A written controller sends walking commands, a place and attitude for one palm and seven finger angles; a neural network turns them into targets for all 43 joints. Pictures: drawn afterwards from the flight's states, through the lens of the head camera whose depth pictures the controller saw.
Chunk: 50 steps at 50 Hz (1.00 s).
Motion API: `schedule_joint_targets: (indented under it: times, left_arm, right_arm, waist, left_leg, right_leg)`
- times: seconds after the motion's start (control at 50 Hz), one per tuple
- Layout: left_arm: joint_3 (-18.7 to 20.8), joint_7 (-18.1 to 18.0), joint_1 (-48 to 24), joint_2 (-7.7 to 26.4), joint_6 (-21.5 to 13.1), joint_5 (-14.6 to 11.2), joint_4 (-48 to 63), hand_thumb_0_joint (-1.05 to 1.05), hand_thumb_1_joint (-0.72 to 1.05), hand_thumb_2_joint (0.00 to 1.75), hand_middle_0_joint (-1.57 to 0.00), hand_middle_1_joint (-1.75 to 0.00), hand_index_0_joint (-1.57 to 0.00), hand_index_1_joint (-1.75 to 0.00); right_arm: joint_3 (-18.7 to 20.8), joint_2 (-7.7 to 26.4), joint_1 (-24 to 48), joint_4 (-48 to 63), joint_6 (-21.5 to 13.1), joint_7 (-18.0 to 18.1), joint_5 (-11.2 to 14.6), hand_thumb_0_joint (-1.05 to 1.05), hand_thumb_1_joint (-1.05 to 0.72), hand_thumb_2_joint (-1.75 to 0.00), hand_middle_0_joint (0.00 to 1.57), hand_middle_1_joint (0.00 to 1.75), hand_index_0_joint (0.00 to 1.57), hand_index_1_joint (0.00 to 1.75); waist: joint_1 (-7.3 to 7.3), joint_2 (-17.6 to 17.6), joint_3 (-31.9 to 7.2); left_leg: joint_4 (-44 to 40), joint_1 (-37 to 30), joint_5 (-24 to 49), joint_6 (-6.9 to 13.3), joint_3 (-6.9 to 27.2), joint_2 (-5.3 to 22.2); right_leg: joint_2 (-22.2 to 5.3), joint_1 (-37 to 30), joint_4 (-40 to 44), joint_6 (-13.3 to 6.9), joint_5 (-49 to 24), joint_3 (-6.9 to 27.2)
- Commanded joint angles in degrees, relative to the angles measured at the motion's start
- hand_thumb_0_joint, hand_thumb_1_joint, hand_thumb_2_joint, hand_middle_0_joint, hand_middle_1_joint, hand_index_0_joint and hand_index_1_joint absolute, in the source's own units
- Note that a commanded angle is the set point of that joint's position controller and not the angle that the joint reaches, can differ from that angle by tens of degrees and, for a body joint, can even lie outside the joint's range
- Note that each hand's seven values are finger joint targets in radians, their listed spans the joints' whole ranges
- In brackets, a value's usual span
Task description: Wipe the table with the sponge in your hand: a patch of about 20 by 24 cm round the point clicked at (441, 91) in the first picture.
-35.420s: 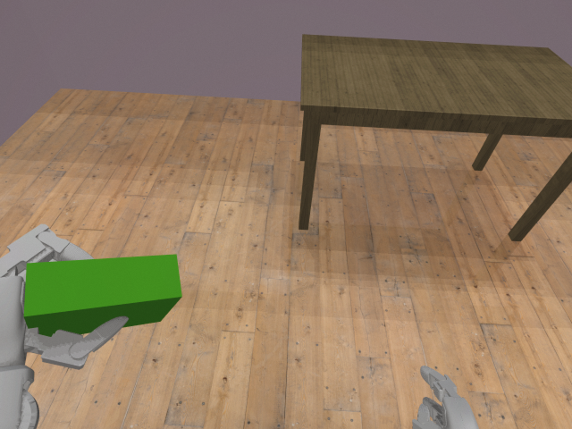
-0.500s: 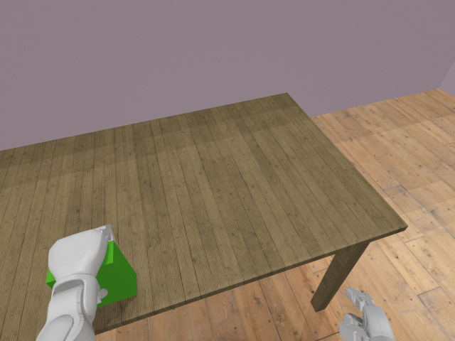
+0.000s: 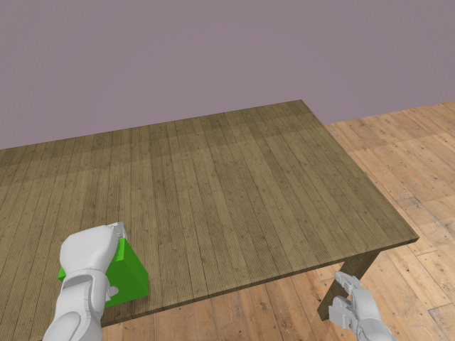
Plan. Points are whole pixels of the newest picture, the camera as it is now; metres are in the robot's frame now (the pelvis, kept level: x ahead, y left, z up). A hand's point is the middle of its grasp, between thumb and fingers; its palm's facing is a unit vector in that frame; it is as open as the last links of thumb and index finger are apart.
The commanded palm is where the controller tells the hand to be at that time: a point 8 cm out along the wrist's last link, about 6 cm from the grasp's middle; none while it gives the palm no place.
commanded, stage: lift the sponge slowly off the table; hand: left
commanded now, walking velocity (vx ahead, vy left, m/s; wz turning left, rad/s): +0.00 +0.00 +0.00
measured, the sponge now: (113, 281) +0.21 +0.27 -0.04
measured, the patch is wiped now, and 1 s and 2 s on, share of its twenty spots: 0.95 0.95 0.95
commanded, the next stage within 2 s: bring the sponge back beside the body in 1.24 s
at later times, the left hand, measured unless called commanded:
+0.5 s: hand (97, 255) +0.22 +0.28 +0.04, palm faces -0.04 -0.13 -0.99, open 9.3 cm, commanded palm +0.20 +0.28 +0.12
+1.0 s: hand (90, 246) +0.22 +0.27 +0.08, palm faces +0.01 -0.12 -0.99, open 9.3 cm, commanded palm +0.19 +0.27 +0.15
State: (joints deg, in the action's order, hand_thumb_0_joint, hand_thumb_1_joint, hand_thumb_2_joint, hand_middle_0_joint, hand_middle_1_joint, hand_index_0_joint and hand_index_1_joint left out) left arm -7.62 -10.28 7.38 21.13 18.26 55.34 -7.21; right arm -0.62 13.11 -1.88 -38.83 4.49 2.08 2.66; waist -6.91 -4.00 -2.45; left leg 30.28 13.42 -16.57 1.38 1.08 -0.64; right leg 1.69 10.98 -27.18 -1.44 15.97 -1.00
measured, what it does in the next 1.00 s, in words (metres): stands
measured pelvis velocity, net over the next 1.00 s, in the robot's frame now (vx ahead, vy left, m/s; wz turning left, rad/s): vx -0.01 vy -0.01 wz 0.00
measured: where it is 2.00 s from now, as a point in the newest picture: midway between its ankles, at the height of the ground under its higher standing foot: outside the picture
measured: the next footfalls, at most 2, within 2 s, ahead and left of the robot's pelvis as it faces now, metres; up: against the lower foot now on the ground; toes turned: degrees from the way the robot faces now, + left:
none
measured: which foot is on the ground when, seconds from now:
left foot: down 0.00-1.00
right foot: down 0.00-1.00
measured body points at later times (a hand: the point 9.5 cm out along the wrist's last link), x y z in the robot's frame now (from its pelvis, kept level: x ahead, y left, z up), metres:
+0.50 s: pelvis +0.00 -0.01 +0.01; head -0.02 -0.04 +0.45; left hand +0.22 +0.28 +0.10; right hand +0.23 -0.23 -0.08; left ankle -0.01 +0.10 -0.74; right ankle -0.02 -0.11 -0.74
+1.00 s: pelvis -0.01 -0.01 +0.01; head -0.04 -0.04 +0.46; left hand +0.21 +0.28 +0.13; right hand +0.24 -0.21 -0.06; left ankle -0.01 +0.10 -0.74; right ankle -0.02 -0.11 -0.74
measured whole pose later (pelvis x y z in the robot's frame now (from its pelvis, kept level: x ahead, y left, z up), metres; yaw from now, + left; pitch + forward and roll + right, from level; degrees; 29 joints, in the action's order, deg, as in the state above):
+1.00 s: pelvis -0.01 -0.01 +0.01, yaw +0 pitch -4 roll -1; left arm -5.7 -1.6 6.2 25.7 21.1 52.5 3.2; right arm -2.2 14.7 0.5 -39.4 4.7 2.5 2.8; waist -7.3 -5.7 -0.1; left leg 22.9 6.0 -12.4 0.8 1.1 -0.4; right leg 2.0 3.9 -20.3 -1.9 12.0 -0.7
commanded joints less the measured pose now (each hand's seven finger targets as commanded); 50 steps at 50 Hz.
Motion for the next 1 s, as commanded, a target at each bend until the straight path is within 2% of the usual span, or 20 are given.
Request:
schedule_joint_targets:
  times: [0.0, 0.04, 0.06, 0.12, 0.16, 0.18, 0.24, 0.34, 0.46, 0.48, 0.62, 0.66, 0.68, 0.76, 0.78, 0.86, 0.88, 0.9, 0.96, 0.98]
  left_arm:
    - [7.47, -1.81, -12.57, 11.7, -0.02, 1.44, 12.8, 0.0, 0.1, 1.3, -1.2, -1.6, -1.2, -1.6]
    - [5.73, -0.86, -13.62, 10.17, 0.27, 1.13, 13.0, 0.0, 0.1, 1.3, -1.2, -1.6, -1.2, -1.6]
    - [8.07, -0.61, -12.86, 12.38, 0.44, 0.65, 13.0, 0.0, 0.1, 1.3, -1.2, -1.6, -1.2, -1.6]
    - [7.44, 0.27, -12.98, 11.91, 0.33, 0.66, 13.23, 0.0, 0.1, 1.3, -1.2, -1.6, -1.2, -1.6]
    - [10.22, 0.4, -13.41, 15.05, 0.06, 0.63, 14.79, 0.0, 0.1, 1.3, -1.2, -1.6, -1.2, -1.6]
    - [8.45, 0.51, -13.43, 12.98, -0.15, 0.34, 14.99, 0.0, 0.1, 1.3, -1.2, -1.6, -1.2, -1.6]
    - [10.15, 0.57, -11.49, 14.39, -0.84, 0.27, 15.82, 0.0, 0.1, 1.3, -1.2, -1.6, -1.2, -1.6]
    - [9.42, 1.02, -11.37, 13.73, -0.86, -0.49, 17.16, 0.0, 0.1, 1.3, -1.2, -1.6, -1.2, -1.6]
    - [11.41, 1.67, -13.44, 16.46, -0.72, -0.77, 19.45, 0.0, 0.1, 1.3, -1.2, -1.6, -1.2, -1.6]
    - [10.25, 1.8, -13.5, 15.04, -0.71, -0.83, 19.69, 0.0, 0.1, 1.3, -1.2, -1.6, -1.2, -1.6]
    - [9.93, 3.17, -12.73, 15.01, 0.62, -0.77, 20.7, 0.0, 0.1, 1.3, -1.2, -1.6, -1.2, -1.6]
    - [12.08, 3.31, -13.31, 17.68, 0.86, -0.91, 22.04, 0.0, 0.1, 1.3, -1.2, -1.6, -1.2, -1.6]
    - [10.54, 3.61, -12.68, 15.69, 1.14, -0.96, 21.97, 0.0, 0.1, 1.3, -1.2, -1.6, -1.2, -1.6]
    - [10.92, 4.39, -13.96, 16.79, 1.4, -0.91, 24.22, 0.0, 0.1, 1.3, -1.2, -1.6, -1.2, -1.6]
    - [9.37, 4.68, -14.11, 15.19, 1.63, -0.84, 23.87, 0.0, 0.1, 1.3, -1.2, -1.6, -1.2, -1.6]
    - [10.76, 5.24, -15.96, 17.28, 2.02, -0.84, 24.78, 0.0, 0.1, 1.3, -1.2, -1.6, -1.2, -1.6]
    - [10.7, 5.39, -15.43, 16.96, 2.41, -0.85, 23.65, 0.0, 0.1, 1.3, -1.2, -1.6, -1.2, -1.6]
    - [10.55, 5.54, -16.1, 17.02, 2.48, -0.82, 22.56, 0.0, 0.1, 1.3, -1.2, -1.6, -1.2, -1.6]
    - [10.45, 6.14, -19.43, 17.72, 2.74, -0.6, 24.32, 0.0, 0.1, 1.3, -1.2, -1.6, -1.2, -1.6]
    - [10.81, 6.33, -18.37, 17.71, 2.83, -0.65, 23.87, 0.0, 0.1, 1.3, -1.2, -1.6, -1.2, -1.6]
  right_arm:
    - [2.09, 6.9, 10.22, 9.36, -3.12, 0.69, -0.11, 0.0, -0.9, -0.9, 0.2, 0.3, 0.2, 0.3]
    - [2.02, 7.07, 10.7, 9.47, -3.03, 0.52, -0.13, 0.0, -0.9, -0.9, 0.2, 0.3, 0.2, 0.3]
    - [2.02, 7.41, 10.84, 9.43, -3.01, 0.65, -0.18, 0.0, -0.9, -0.9, 0.2, 0.3, 0.2, 0.3]
    - [1.85, 7.33, 10.86, 9.62, -2.79, 0.61, -0.14, 0.0, -0.9, -0.9, 0.2, 0.3, 0.2, 0.3]
    - [1.81, 7.72, 11.07, 9.57, -2.91, 0.69, -0.3, 0.0, -0.9, -0.9, 0.2, 0.3, 0.2, 0.3]
    - [1.91, 7.31, 10.8, 9.86, -2.89, 0.73, -0.16, 0.0, -0.9, -0.9, 0.2, 0.3, 0.2, 0.3]
    - [2.07, 7.53, 10.99, 9.56, -3.06, 0.62, -0.21, 0.0, -0.9, -0.9, 0.2, 0.3, 0.2, 0.3]
    - [2.25, 7.5, 11.45, 9.84, -3.52, 0.7, 0.01, 0.0, -0.9, -0.9, 0.2, 0.3, 0.2, 0.3]
    - [1.95, 7.89, 12.25, 9.54, -3.82, 0.94, -0.06, 0.0, -0.9, -0.9, 0.2, 0.3, 0.2, 0.3]
    - [1.93, 7.57, 12.17, 9.86, -3.99, 1.02, -0.06, 0.0, -0.9, -0.9, 0.2, 0.3, 0.2, 0.3]
    - [1.51, 7.79, 13.22, 9.73, -3.59, 0.69, -0.09, 0.0, -0.9, -0.9, 0.2, 0.3, 0.2, 0.3]
    - [1.4, 8.0, 13.72, 9.75, -3.49, 0.69, -0.08, 0.0, -0.9, -0.9, 0.2, 0.3, 0.2, 0.3]
    - [1.2, 7.58, 13.8, 10.2, -3.51, 0.72, -0.11, 0.0, -0.9, -0.9, 0.2, 0.3, 0.2, 0.3]
    - [1.13, 7.74, 14.51, 10.07, -3.33, 0.65, -0.12, 0.0, -0.9, -0.9, 0.2, 0.3, 0.2, 0.3]
    - [0.84, 7.44, 14.72, 10.31, -3.33, 0.64, -0.1, 0.0, -0.9, -0.9, 0.2, 0.3, 0.2, 0.3]
    - [0.73, 7.69, 15.24, 10.01, -3.2, 0.82, -0.2, 0.0, -0.9, -0.9, 0.2, 0.3, 0.2, 0.3]
    - [0.51, 7.56, 15.27, 10.21, -3.24, 0.95, -0.17, 0.0, -0.9, -0.9, 0.2, 0.3, 0.2, 0.3]
    - [0.46, 7.46, 15.11, 9.64, -3.21, 1.02, -0.06, 0.0, -0.9, -0.9, 0.2, 0.3, 0.2, 0.3]
    - [0.39, 7.71, 15.83, 9.86, -3.12, 1.21, -0.11, 0.0, -0.9, -0.9, 0.2, 0.3, 0.2, 0.3]
    - [0.29, 7.66, 15.64, 10.07, -3.29, 1.26, -0.13, 0.0, -0.9, -0.9, 0.2, 0.3, 0.2, 0.3]
  waist:
    - [0.62, -1.1, -9.71]
    - [1.07, 0.93, -9.07]
    - [0.61, 0.59, -9.27]
    - [0.78, 1.24, -9.07]
    - [0.26, 0.09, -9.62]
    - [0.71, 0.08, -9.06]
    - [0.35, 0.97, -10.12]
    - [0.48, -0.28, -8.27]
    - [0.38, -0.57, -8.04]
    - [0.12, -0.55, -8.74]
    - [0.16, 0.24, -7.4]
    - [0.09, -0.55, -7.19]
    - [-0.31, -0.31, -7.58]
    - [0.24, -0.84, -7.08]
    - [-0.05, -1.42, -6.65]
    - [0.33, -0.6, -6.71]
    - [-0.27, -0.45, -6.61]
    - [0.49, 0.93, -5.34]
    - [0.48, -0.79, -6.8]
    - [-0.27, -1.36, -7.82]
  left_leg:
    - [-4.66, -5.95, 16.14, 1.3, 2.92, -0.83]
    - [-4.96, -6.14, 16.23, 1.37, 2.68, -0.82]
    - [-5.53, -6.28, 15.73, 1.35, 2.91, -0.8]
    - [-5.63, -5.92, 16.07, 1.49, 2.32, -0.91]
    - [-6.05, -6.63, 16.43, 1.39, 2.79, -1.05]
    - [-5.94, -6.31, 16.24, 1.64, 2.09, -1.0]
    - [-5.68, -7.07, 17.53, 1.5, 2.04, -1.19]
    - [-6.51, -7.47, 16.43, 1.61, 2.12, -1.09]
    - [-7.54, -8.5, 15.96, 1.54, 2.72, -1.06]
    - [-7.28, -8.89, 16.37, 1.83, 2.39, -1.14]
    - [-8.17, -9.28, 16.95, 1.6, 2.6, -0.92]
    - [-8.9, -9.34, 16.19, 1.43, 3.03, -0.82]
    - [-8.7, -9.38, 16.61, 1.68, 2.78, -1.0]
    - [-9.25, -10.07, 16.3, 1.45, 3.0, -0.72]
    - [-9.37, -10.05, 16.06, 1.64, 3.03, -0.72]
    - [-9.98, -10.27, 15.32, 1.46, 3.06, -0.55]
    - [-9.86, -9.99, 15.12, 1.71, 3.02, -0.79]
    - [-9.95, -9.52, 14.83, 1.51, 2.85, -0.62]
    - [-10.6, -10.38, 14.35, 1.48, 2.85, -0.63]
    - [-10.24, -10.54, 15.59, 1.76, 2.9, -0.82]
  right_leg:
    - [1.23, -2.04, 4.17, -3.8, -14.22, 3.28]
    - [1.08, -1.96, 4.68, -3.61, -15.13, 3.39]
    - [1.28, -2.68, 5.15, -3.74, -14.03, 4.22]
    - [0.89, -3.51, 5.2, -3.57, -15.44, 3.74]
    - [0.98, -4.5, 5.54, -3.69, -15.61, 4.57]
    - [0.87, -4.31, 5.45, -3.5, -15.85, 3.8]
    - [0.5, -5.41, 5.59, -3.43, -19.03, 4.59]
    - [0.5, -4.87, 6.68, -3.38, -15.89, 4.61]
    - [0.75, -5.58, 7.7, -3.51, -14.19, 5.4]
    - [0.58, -6.05, 7.65, -3.34, -14.76, 4.41]
    - [0.51, -6.33, 8.55, -3.35, -14.82, 4.49]
    - [0.7, -6.82, 8.86, -3.66, -13.36, 5.86]
    - [0.48, -7.42, 8.67, -3.44, -14.09, 4.46]
    - [0.72, -6.95, 9.38, -3.6, -12.88, 5.79]
    - [0.64, -6.77, 9.51, -3.53, -12.41, 4.65]
    - [0.71, -6.86, 10.1, -3.59, -11.16, 6.09]
    - [0.49, -7.18, 10.14, -3.48, -11.11, 5.17]
    - [0.46, -6.27, 10.3, -3.38, -10.62, 5.59]
    - [0.61, -6.87, 10.65, -3.55, -9.61, 6.05]
    - [0.43, -7.82, 10.26, -3.63, -11.21, 5.15]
